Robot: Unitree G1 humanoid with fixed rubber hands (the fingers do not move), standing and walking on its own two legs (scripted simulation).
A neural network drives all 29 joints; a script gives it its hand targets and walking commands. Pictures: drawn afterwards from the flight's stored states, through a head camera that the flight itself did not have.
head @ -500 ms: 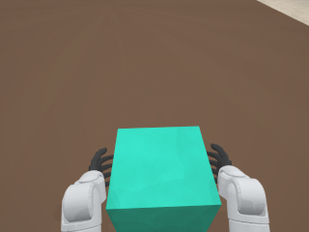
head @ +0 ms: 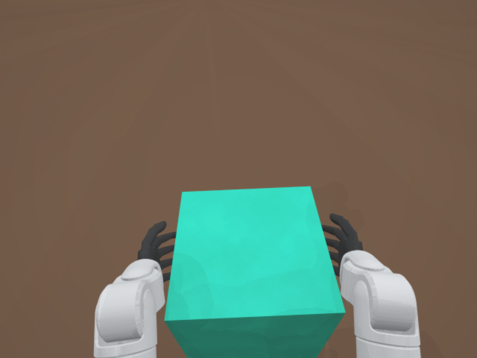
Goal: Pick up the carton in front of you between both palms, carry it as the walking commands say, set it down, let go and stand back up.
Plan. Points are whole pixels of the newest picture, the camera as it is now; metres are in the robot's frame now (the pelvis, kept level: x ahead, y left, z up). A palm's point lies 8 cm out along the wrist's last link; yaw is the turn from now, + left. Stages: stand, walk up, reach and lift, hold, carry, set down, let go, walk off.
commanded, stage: carry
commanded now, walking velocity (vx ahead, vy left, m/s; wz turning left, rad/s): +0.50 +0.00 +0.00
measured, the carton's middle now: (250, 281) +0.27 +0.00 +0.00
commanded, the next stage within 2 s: none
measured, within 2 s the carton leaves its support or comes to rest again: neither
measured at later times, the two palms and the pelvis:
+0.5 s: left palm (168, 135) +0.61 +0.18 +0.06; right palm (296, 132) +0.59 -0.11 +0.07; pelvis +0.34 +0.06 +0.00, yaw -4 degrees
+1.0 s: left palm (188, 76) +0.86 +0.16 +0.08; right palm (292, 72) +0.85 -0.14 +0.08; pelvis +0.59 +0.02 -0.01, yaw -1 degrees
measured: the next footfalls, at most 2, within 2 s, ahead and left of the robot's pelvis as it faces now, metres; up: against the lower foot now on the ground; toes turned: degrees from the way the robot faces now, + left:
left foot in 0.30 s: +0.39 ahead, +0.13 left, +0.00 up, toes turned +10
right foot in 0.74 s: +0.66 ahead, -0.09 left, +0.00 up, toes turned +9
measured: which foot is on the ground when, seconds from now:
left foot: up 0.00-0.28, down 0.30-0.74, up 0.76-0.92, down 0.94-1.00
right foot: down 0.00-0.32, up 0.34-0.72, down 0.74-1.00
